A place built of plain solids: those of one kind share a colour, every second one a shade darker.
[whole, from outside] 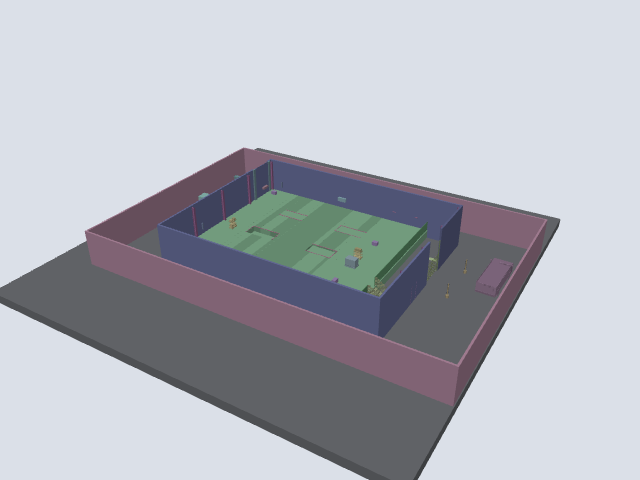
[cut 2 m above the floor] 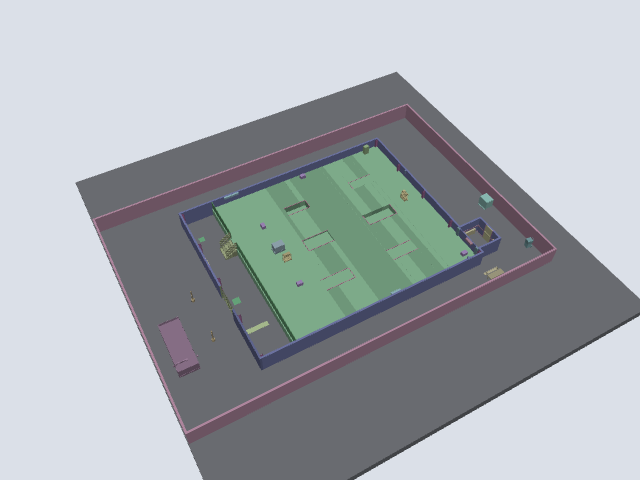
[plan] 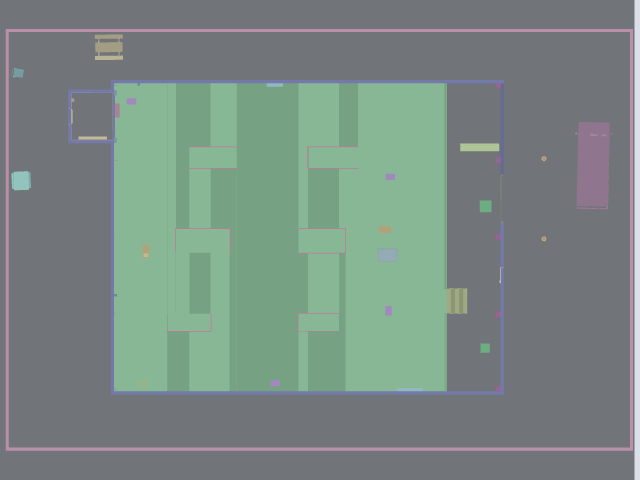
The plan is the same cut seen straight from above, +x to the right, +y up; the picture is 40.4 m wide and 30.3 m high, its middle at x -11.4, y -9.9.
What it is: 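A works' hall with framed pits and covers in a raised floor; one tall room; a strip of floor behind the doors, a deck 0.95 m over it that fills the rest, and in the deck 6 framed panels of which 3 move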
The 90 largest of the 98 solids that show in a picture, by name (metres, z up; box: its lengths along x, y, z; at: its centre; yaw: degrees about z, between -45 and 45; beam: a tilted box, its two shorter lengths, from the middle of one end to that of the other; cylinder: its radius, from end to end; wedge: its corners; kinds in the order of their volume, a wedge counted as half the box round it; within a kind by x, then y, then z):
{
 "raised_floor_bank_1": {"box": [3.35, 19.45, 1.0], "at": [-22.73, -9.72, 0.45]},
 "raised_floor_bank_2": {"box": [0.55, 3.8, 1.0], "at": [-20.77, -17.55, 0.45]},
 "raised_floor_bank_3": {"box": [0.55, 14.55, 1.0], "at": [-20.77, -7.28, 0.45]},
 "raised_floor_bank_4": {"box": [0.85, 3.8, 1.0], "at": [-20.07, -17.55, 0.45]},
 "raised_floor_bank_5": {"box": [0.85, 3.85, 1.0], "at": [-20.07, -12.62, 0.45]},
 "raised_floor_bank_6": {"box": [0.85, 9.2, 1.0], "at": [-20.07, -4.6, 0.45]},
 "raised_floor_bank_7": {"box": [2.75, 1.1, 1.0], "at": [-19.68, -15.1, 0.45]},
 "raised_floor_bank_8": {"box": [1.35, 3.8, 1.0], "at": [-18.98, -17.55, 0.45]},
 "raised_floor_bank_9": {"box": [1.35, 3.85, 1.0], "at": [-18.98, -12.62, 0.45]},
 "raised_floor_bank_10": {"box": [1.35, 3.85, 1.0], "at": [-18.98, -7.28, 0.45]},
 "raised_floor_bank_11": {"box": [1.35, 4.05, 1.0], "at": [-18.98, -2.02, 0.45]},
 "raised_floor_bank_12": {"box": [3.4, 1.5, 0.39], "at": [-18.8, -9.95, 0.14]},
 "raised_floor_bank_13": {"box": [3.0, 1.3, 1.0], "at": [-18.15, -4.7, 0.45]},
 "raised_floor_bank_14": {"box": [1.2, 8.75, 1.0], "at": [-17.7, -15.07, 0.45]},
 "raised_floor_bank_15": {"box": [1.2, 3.85, 1.0], "at": [-17.7, -7.28, 0.45]},
 "raised_floor_bank_16": {"box": [1.2, 4.05, 1.0], "at": [-17.7, -2.02, 0.45]},
 "raised_floor_bank_17": {"box": [0.45, 14.1, 1.0], "at": [-16.88, -12.4, 0.45]},
 "raised_floor_bank_18": {"box": [0.45, 4.05, 1.0], "at": [-16.88, -2.02, 0.45]},
 "raised_floor_bank_19": {"box": [3.9, 19.45, 1.0], "at": [-14.7, -9.72, 0.45]},
 "raised_floor_bank_20": {"box": [0.02, 3.8, 1.0], "at": [-12.75, -17.55, 0.45]},
 "raised_floor_bank_21": {"box": [0.02, 3.85, 1.0], "at": [-12.75, -12.62, 0.45]},
 "raised_floor_bank_22": {"box": [0.02, 9.2, 1.0], "at": [-12.75, -4.6, 0.45]},
 "raised_floor_bank_23": {"box": [0.6, 3.8, 1.0], "at": [-12.45, -17.55, 0.45]},
 "raised_floor_bank_24": {"box": [0.6, 3.85, 1.0], "at": [-12.45, -12.62, 0.45]},
 "raised_floor_bank_25": {"box": [0.6, 9.2, 1.0], "at": [-12.45, -4.6, 0.45]},
 "raised_floor_bank_26": {"box": [2.55, 1.1, 0.28], "at": [-11.47, -15.1, 0.09]},
 "raised_floor_bank_27": {"box": [2.95, 1.5, 0.84], "at": [-11.28, -9.95, 0.37]},
 "raised_floor_bank_28": {"box": [1.95, 3.8, 1.0], "at": [-11.18, -17.55, 0.45]},
 "raised_floor_bank_29": {"box": [1.95, 3.85, 1.0], "at": [-11.18, -12.62, 0.45]},
 "raised_floor_bank_30": {"box": [1.95, 3.85, 1.0], "at": [-11.18, -7.28, 0.45]},
 "raised_floor_bank_31": {"box": [1.95, 4.05, 1.0], "at": [-11.18, -2.02, 0.45]},
 "raised_floor_bank_32": {"box": [3.15, 1.3, 1.0], "at": [-10.57, -4.7, 0.45]},
 "raised_floor_bank_33": {"box": [0.4, 8.75, 1.0], "at": [-10.0, -15.07, 0.45]},
 "raised_floor_bank_34": {"box": [0.4, 3.85, 1.0], "at": [-10.0, -7.28, 0.45]},
 "raised_floor_bank_35": {"box": [0.4, 4.05, 1.0], "at": [-10.0, -2.02, 0.45]},
 "raised_floor_bank_36": {"box": [0.8, 14.1, 1.0], "at": [-9.4, -12.4, 0.45]},
 "raised_floor_bank_37": {"box": [0.8, 4.05, 1.0], "at": [-9.4, -2.02, 0.45]},
 "raised_floor_bank_38": {"box": [5.6, 19.45, 1.0], "at": [-6.2, -9.72, 0.45]},
 "yard_bound_1": {"box": [0.2, 26.62, 4.0], "at": [-31.14, -9.89, 1.95]},
 "yard_bound_2": {"box": [39.6, 0.2, 4.0], "at": [-11.44, -23.1, 1.95]},
 "yard_bound_3": {"box": [39.6, 0.2, 4.0], "at": [-11.44, 3.32, 1.95]},
 "yard_bound_4": {"box": [0.2, 26.62, 4.0], "at": [8.26, -9.89, 1.95]},
 "wall_1": {"box": [0.2, 3.4, 2.55], "at": [-27.2, -2.1, 1.23]},
 "wall_2": {"box": [2.9, 0.2, 2.55], "at": [-25.85, -3.7, 1.23]},
 "wall_3": {"box": [2.9, 0.2, 2.55], "at": [-25.85, -0.5, 1.23]},
 "wall_4": {"box": [0.2, 16.05, 4.95], "at": [-24.5, -11.62, 2.42]},
 "wall_5": {"box": [0.06, 3.0, 2.55], "at": [-24.43, -2.1, 1.23]},
 "wall_6": {"box": [0.06, 3.12, 4.95], "at": [-24.37, -2.1, 2.42]},
 "wall_7": {"box": [24.8, 0.2, 4.95], "at": [-12.2, -19.55, 2.42]},
 "wall_8": {"box": [24.8, 0.2, 4.95], "at": [-12.2, 0.1, 2.42]},
 "wall_9": {"box": [0.2, 10.86, 4.95], "at": [0.1, -14.22, 2.42]},
 "wall_10": {"box": [0.2, 6.01, 4.95], "at": [0.1, -2.8, 2.42]},
 "beyond_van_1": {"box": [1.96, 0.1, 0.2], "at": [5.79, -7.91, 0.44], "yaw": -1.2},
 "beyond_van_2": {"box": [1.96, 0.02, 1.13], "at": [5.79, -7.89, 0.86], "yaw": -1.2},
 "beyond_van_3": {"box": [1.96, 5.28, 1.0], "at": [5.85, -5.13, 0.79], "yaw": -1.2},
 "beyond_van_4": {"box": [0.02, 4.58, 1.15], "at": [6.82, -5.61, 0.84], "yaw": -1.2},
 "door_landing_1": {"box": [0.57, 1.62, 0.84], "at": [-3.42, -13.75, 0.37]},
 "door_landing_2": {"box": [0.79, 1.62, 0.68], "at": [-3.27, -13.75, 0.29]},
 "door_landing_3": {"box": [0.79, 1.62, 0.52], "at": [-3.01, -13.75, 0.21]},
 "door_landing_4": {"box": [0.79, 1.62, 0.37], "at": [-2.75, -13.75, 0.13]},
 "door_landing_5": {"box": [0.79, 1.62, 0.21], "at": [-2.49, -13.75, 0.05]},
 "beyond_tote_tank_1": {"box": [0.94, 1.18, 1.02], "at": [-30.26, -6.16, 0.63], "yaw": 2.1},
 "deck_rail_railpanel_1": {"box": [0.05, 4.95, 0.9], "at": [-3.5, -16.98, 1.53]},
 "deck_rail_railpanel_2": {"box": [0.05, 13.0, 0.9], "at": [-3.5, -6.5, 1.53]},
 "deck_rail_railpanel_3": {"box": [0.05, 13.0, 0.04], "at": [-3.5, -6.5, 1.98]},
 "pallet_load_1": {"box": [1.13, 0.75, 0.77], "at": [-7.13, -10.86, 1.48]},
 "pier_1": {"box": [0.17, 0.34, 4.95], "at": [-24.32, -3.6, 2.42]},
 "pier_2": {"box": [0.17, 0.34, 4.95], "at": [-24.32, -0.6, 2.42]},
 "carton_1": {"box": [0.6, 0.4, 0.4], "at": [-23.3, -1.15, 1.15]},
 "carton_2": {"box": [0.59, 0.4, 0.45], "at": [-14.24, -18.93, 1.12]},
 "carton_3": {"box": [0.4, 0.6, 0.4], "at": [-7.08, -14.36, 1.15]},
 "carton_4": {"box": [0.6, 0.4, 0.4], "at": [-6.97, -5.91, 1.15]},
 "coat_hooks_1": {"box": [1.04, 0.21, 0.47], "at": [-14.25, -0.11, 2.01]},
 "coat_hooks_2": {"box": [1.65, 0.2, 0.49], "at": [-5.74, -19.34, 2.01]},
 "tote_stack_1": {"box": [0.6, 0.4, 1.08], "at": [-22.62, -18.97, 1.49]},
 "radiator_1": {"box": [1.8, 0.19, 0.66], "at": [-25.75, -3.46, 0.44]},
 "beyond_wheeled_bin_1": {"box": [0.6, 0.53, 0.4], "at": [-30.42, 0.64, 0.82], "yaw": -7.0},
 "file_trolley_1": {"box": [0.44, 0.8, 0.08], "at": [-22.38, -10.6, 1.79]},
 "file_trolley_2": {"box": [0.8, 0.44, 0.08], "at": [-7.29, -9.24, 1.79]},
 "file_trolley_3": {"box": [0.69, 0.3, 0.34], "at": [-7.28, -9.21, 1.92]},
 "beyond_bench_table_1": {"box": [1.72, 0.62, 0.06], "at": [-24.73, 2.27, 0.72], "yaw": 0.7},
 "beyond_bench_table_2": {"box": [1.76, 0.27, 0.042], "at": [-24.73, 2.94, 0.43], "yaw": 0.7},
 "beyond_bench_table_3": {"box": [1.76, 0.27, 0.042], "at": [-24.72, 1.6, 0.43], "yaw": 0.7},
 "door_leaf_1": {"box": [0.044, 1.0, 2.15], "at": [-27.1, -2.1, 1.02]},
 "trench_plates_1": {"box": [2.46, 0.5, 0.07], "at": [-1.32, -4.05, -0.02]},
 "signing_shelf_1": {"box": [0.3, 0.9, 0.26], "at": [-24.19, -1.73, 1.9]},
 "access_cover_1": {"box": [0.6, 0.6, 0.06], "at": [-0.97, -16.73, -0.02]},
 "access_cover_2": {"box": [0.74, 0.74, 0.06], "at": [-0.94, -7.77, -0.02]},
 "steel_column_1": {"box": [0.014, 0.26, 4.75], "at": [-24.14, -14.59, 2.33]},
 "steel_column_2": {"box": [0.014, 0.26, 4.75], "at": [-24.14, -9.72, 2.33]}
}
